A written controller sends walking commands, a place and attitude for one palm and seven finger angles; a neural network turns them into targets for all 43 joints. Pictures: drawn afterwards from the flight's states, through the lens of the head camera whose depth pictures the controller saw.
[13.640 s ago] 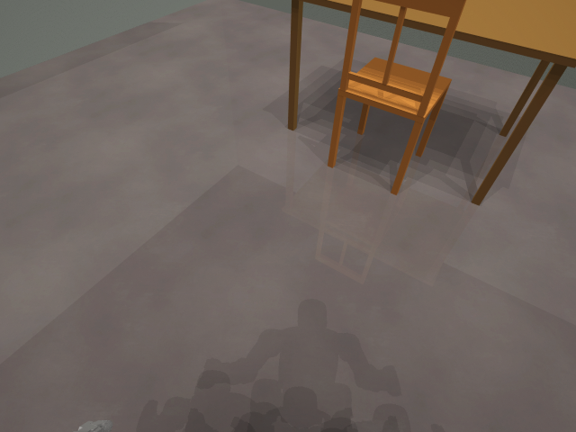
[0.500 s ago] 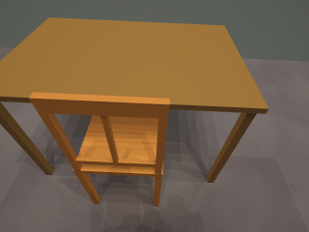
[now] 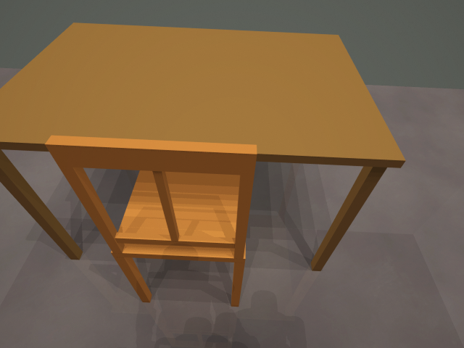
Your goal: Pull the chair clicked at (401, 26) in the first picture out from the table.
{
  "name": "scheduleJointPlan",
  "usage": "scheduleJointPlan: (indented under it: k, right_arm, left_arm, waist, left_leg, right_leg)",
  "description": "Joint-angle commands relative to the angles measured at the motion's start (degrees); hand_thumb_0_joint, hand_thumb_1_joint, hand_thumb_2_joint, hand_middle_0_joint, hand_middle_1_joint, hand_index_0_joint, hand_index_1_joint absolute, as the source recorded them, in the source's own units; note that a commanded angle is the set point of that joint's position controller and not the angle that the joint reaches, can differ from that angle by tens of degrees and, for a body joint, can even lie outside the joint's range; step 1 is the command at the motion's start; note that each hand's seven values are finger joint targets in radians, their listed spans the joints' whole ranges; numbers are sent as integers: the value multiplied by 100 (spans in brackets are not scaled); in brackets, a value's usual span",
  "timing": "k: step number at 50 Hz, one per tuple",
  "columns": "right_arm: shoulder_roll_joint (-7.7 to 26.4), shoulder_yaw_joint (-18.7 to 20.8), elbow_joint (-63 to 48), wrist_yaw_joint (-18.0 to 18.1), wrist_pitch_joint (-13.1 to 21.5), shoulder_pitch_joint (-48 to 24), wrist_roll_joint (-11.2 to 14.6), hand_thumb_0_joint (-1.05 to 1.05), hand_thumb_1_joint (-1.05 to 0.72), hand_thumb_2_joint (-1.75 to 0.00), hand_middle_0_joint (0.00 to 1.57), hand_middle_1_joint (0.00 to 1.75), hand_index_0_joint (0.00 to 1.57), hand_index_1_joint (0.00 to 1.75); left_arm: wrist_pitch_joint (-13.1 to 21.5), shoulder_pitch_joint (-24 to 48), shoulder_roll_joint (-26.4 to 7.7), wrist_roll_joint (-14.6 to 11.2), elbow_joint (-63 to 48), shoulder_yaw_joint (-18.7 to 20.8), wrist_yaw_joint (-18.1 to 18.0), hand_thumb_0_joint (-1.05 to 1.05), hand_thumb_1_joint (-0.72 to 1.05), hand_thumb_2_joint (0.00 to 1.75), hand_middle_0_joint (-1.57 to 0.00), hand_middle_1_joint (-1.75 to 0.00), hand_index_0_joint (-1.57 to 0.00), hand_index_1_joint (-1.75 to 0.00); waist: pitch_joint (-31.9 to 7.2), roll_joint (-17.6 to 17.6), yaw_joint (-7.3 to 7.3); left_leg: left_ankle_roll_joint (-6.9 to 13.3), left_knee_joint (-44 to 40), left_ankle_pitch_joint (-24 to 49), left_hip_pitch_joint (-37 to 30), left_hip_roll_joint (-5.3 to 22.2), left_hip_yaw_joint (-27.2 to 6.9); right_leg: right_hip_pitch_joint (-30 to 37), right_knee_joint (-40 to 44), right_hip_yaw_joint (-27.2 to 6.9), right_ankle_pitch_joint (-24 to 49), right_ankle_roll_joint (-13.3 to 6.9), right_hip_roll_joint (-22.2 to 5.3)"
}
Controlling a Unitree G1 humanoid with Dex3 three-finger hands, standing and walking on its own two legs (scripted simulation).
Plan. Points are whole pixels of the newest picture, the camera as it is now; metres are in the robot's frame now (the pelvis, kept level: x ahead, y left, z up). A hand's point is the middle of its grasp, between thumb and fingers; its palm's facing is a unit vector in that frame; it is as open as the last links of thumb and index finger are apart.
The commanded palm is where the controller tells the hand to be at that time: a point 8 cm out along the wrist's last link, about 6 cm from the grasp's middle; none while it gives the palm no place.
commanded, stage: look again from close up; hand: left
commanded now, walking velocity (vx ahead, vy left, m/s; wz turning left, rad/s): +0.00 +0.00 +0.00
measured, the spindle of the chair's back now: (168, 207) +0.44 +0.18 -0.09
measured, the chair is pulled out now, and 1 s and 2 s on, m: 0.00 0.00 0.00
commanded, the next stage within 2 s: raise the hand toward the chair's back in 0.76 s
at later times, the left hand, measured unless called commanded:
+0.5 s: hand out of the picture -0.02 +0.15 -0.18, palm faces +0.02 -0.99 -0.16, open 7.3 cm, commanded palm none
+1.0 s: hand out of the picture +0.10 +0.20 -0.10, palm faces +0.22 -0.95 -0.22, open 7.3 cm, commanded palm +0.10 +0.21 -0.07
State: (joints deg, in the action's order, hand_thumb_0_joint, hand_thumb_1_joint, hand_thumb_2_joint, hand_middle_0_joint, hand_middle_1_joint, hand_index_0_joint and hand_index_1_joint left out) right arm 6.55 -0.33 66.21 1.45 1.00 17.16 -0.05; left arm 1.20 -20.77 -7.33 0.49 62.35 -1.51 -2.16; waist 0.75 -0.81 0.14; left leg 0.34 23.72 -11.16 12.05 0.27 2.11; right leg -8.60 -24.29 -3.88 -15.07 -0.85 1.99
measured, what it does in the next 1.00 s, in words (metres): stands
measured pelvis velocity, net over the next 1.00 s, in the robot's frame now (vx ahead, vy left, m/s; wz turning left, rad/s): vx -0.01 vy -0.01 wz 0.06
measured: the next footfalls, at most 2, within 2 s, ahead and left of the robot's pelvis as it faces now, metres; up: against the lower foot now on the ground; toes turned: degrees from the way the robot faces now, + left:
none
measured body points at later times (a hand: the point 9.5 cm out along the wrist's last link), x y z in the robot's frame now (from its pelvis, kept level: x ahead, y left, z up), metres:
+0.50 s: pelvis +0.00 +0.00 +0.00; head +0.01 +0.00 +0.45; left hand -0.02 +0.21 -0.16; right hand -0.01 -0.21 -0.16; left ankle +0.02 +0.11 -0.74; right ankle -0.02 -0.11 -0.74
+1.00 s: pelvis -0.01 -0.01 -0.01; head +0.02 -0.01 +0.44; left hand +0.09 +0.25 -0.08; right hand +0.04 -0.25 -0.15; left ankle +0.02 +0.11 -0.74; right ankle -0.02 -0.11 -0.74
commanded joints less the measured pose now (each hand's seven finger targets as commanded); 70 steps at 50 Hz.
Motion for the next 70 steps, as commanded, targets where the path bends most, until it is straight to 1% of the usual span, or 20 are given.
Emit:
scheduleJointPlan:
  k: [1, 42, 43, 44, 45, 46, 47, 48, 51, 52, 53, 55, 57, 58, 61, 63, 65, 66, 68, 70]
  right_arm:
    - [506, 68, -140, 32, 83, 405, -2, 0, -90, -90, 20, 30, 20, 30]
    - [495, 68, -129, 43, 76, 392, 3, 0, -90, -90, 20, 30, 20, 30]
    - [1028, 235, -879, -37, 5, -94, -149, 0, -90, -90, 20, 30, 20, 30]
    - [1779, 162, -2641, 290, 830, -169, 323, 0, -90, -90, 20, 30, 20, 30]
    - [1438, 186, -2365, 340, 1392, -213, 206, 0, -90, -90, 20, 30, 20, 30]
    - [1355, 166, -2248, 303, 1575, -240, 267, 0, -90, -90, 20, 30, 20, 30]
    - [1425, 131, -2394, 274, 1677, -214, 316, 0, -90, -90, 20, 30, 20, 30]
    - [1392, 165, -2490, 313, 1838, -311, 372, 0, -90, -90, 20, 30, 20, 30]
    - [1531, 397, -2943, 144, 2251, -488, 63, 0, -90, -90, 20, 30, 20, 30]
    - [1481, 466, -3150, 37, 2293, -611, 29, 0, -90, -90, 20, 30, 20, 30]
    - [1445, 513, -3353, -93, 2283, -689, 67, 0, -90, -90, 20, 30, 20, 30]
    - [1406, 565, -3724, -277, 2145, -867, 40, 0, -90, -90, 20, 30, 20, 30]
    - [1392, 649, -4019, -398, 1931, -1057, 36, 0, -90, -90, 20, 30, 20, 30]
    - [1392, 681, -4160, -425, 1733, -1132, 87, 0, -90, -90, 20, 30, 20, 30]
    - [1417, 663, -4815, -272, 1261, -1389, 181, 0, -90, -90, 20, 30, 20, 30]
    - [1380, 616, -4936, -129, 1111, -1146, 165, 0, -90, -90, 20, 30, 20, 30]
    - [1298, 567, -4875, -59, 1086, -850, 121, 0, -90, -90, 20, 30, 20, 30]
    - [1316, 530, -4834, -19, 1110, -783, 107, 0, -90, -90, 20, 30, 20, 30]
    - [1393, 461, -4648, 50, 1207, -625, 65, 0, -90, -90, 20, 30, 20, 30]
    - [1413, 440, -4411, 106, 1305, -611, 74, 0, -90, -90, 20, 30, 20, 30]
  left_arm:
    - [86, -523, -464, 11, -98, 71, -59, 0, 90, 90, -20, -30, -20, -30]
    - [88, -511, -485, 14, -79, 68, -66, 0, 90, 90, -20, -30, -20, -30]
    - [175, 118, -1433, 9, -562, 78, -25, 0, 90, 90, -20, -30, -20, -30]
    - [1037, 3492, -2027, -1299, -8199, 878, -204, 0, 88, 89, -20, -30, -20, -30]
    - [716, 1587, -1476, -934, -7106, 450, -367, 0, 85, 88, -20, -29, -20, -29]
    - [198, 261, -457, -944, -6060, 86, -457, 0, 83, 87, -19, -29, -19, -29]
    - [222, 362, 0, -1045, -6478, -397, -390, 0, 81, 86, -19, -29, -19, -29]
    - [325, 93, 201, -1144, -6220, -456, -276, 0, 78, 85, -19, -28, -19, -28]
    - [1376, 60, -201, -1047, -6183, -7, 81, 0, 71, 82, -18, -27, -18, -27]
    - [1727, -456, -99, -1124, -5996, 53, 324, 0, 69, 81, -18, -27, -18, -27]
    - [2053, -1134, -195, -1276, -5755, 282, 631, 0, 67, 80, -18, -26, -18, -26]
    - [2840, -1487, -322, -1501, -5860, 608, 1297, 0, 62, 78, -17, -26, -17, -26]
    - [3487, -1631, -783, -1464, -5928, 1099, 1850, 0, 57, 76, -17, -25, -17, -25]
    - [3401, -1855, -1139, -1340, -5801, 1481, 1881, 0, 55, 75, -16, -25, -16, -25]
    - [2627, -1483, -1081, -1640, -6834, 1429, 1858, 0, 48, 72, -16, -23, -16, -23]
    - [2486, -862, -1234, -1621, -7799, 1486, 1638, 0, 43, 70, -15, -23, -15, -23]
    - [2657, -511, -1183, -1616, -8505, 1335, 1544, 0, 39, 68, -15, -22, -15, -22]
    - [2813, -255, -1154, -1643, -8825, 1208, 1572, 0, 36, 67, -15, -22, -15, -22]
    - [3053, 263, -1095, -1682, -8930, 966, 1751, 0, 32, 65, -14, -21, -14, -21]
    - [3071, 115, -933, -1757, -8313, 833, 2050, 0, 27, 63, -14, -20, -14, -20]
  waist:
    - [291, 55, 5]
    - [311, 64, 12]
    - [761, 890, 236]
    - [-1067, 1032, 773]
    - [-1125, 1214, 361]
    - [-483, 526, 433]
    - [-155, 191, 510]
    - [235, -454, 620]
    - [-709, -745, 463]
    - [-993, -838, 224]
    - [-1175, -550, -101]
    - [-1622, -760, -331]
    - [-1865, -349, -438]
    - [-1859, -146, -610]
    - [-1464, -19, -476]
    - [-1824, -197, -242]
    - [-2192, 335, -69]
    - [-2206, 465, 30]
    - [-2264, 143, 339]
    - [-2013, 193, 373]
  left_leg:
    - [131, -349, 458, -406, 514, -603]
    - [129, -352, 519, -437, 522, -584]
    - [220, -302, 492, -32, 13, -515]
    - [199, -48, 201, -768, -44, -93]
    - [211, -87, 157, -1015, 17, 75]
    - [161, -87, -163, -250, 135, -80]
    - [216, 151, -399, 123, 37, -220]
    - [270, 460, -684, 579, 25, -298]
    - [176, 1768, -948, 1661, -105, -530]
    - [109, 2108, -907, 2015, -102, -515]
    - [28, 2362, -675, 2220, -125, -425]
    - [-59, 3035, -462, 2951, -180, -335]
    - [-82, 3559, -346, 3459, -188, -253]
    - [-75, 3604, -459, 3616, -221, -170]
    - [22, 3610, -1438, 3910, -279, -71]
    - [118, 3953, -1122, 3803, -200, -239]
    - [141, 4127, -615, 3493, -127, -341]
    - [150, 4237, -417, 3361, -103, -391]
    - [198, 4486, -221, 3349, -66, -518]
    - [165, 4573, -375, 3554, -39, -558]
  right_leg:
    - [-751, 532, -456, 626, -128, -539]
    - [-751, 570, -470, 705, -122, -552]
    - [-956, 70, -6, -30, -340, -257]
    - [-987, 305, 453, 101, 9, -17]
    - [-766, -82, 502, 109, -102, 45]
    - [-1071, -173, 743, -40, -75, 18]
    - [-1217, -260, 817, -174, -14, -11]
    - [-1759, -412, 914, -452, 59, 7]
    - [-2990, -1495, 844, -1106, 104, -87]
    - [-3186, -1822, 779, -1199, 65, -99]
    - [-3085, -2067, 626, -1007, -8, -122]
    - [-3176, -2758, 360, -291, 14, -219]
    - [-3344, -3405, 186, 241, -11, -215]
    - [-3302, -3431, -11, 72, -24, -225]
    - [-3592, -3127, -118, -1723, -46, -175]
    - [-3704, -3219, -272, -1098, 119, -140]
    - [-3630, -3395, -210, -55, 163, -147]
    - [-3764, -3488, -119, 280, 162, -114]
    - [-4048, -3641, 9, 601, 198, -45]
    - [-4255, -3656, 82, 383, 163, -35]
